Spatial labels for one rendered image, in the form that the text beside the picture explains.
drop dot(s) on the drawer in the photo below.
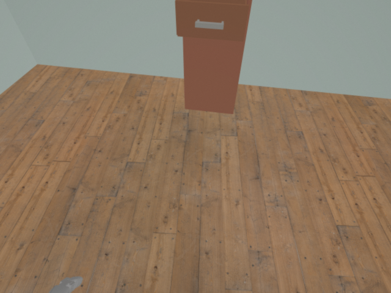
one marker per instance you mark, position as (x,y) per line
(232,12)

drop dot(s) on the left robot hand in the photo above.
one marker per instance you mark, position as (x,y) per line
(67,285)

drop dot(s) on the handle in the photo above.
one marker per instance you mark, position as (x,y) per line
(209,25)

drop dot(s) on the cabinet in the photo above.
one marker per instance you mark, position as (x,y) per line
(211,72)

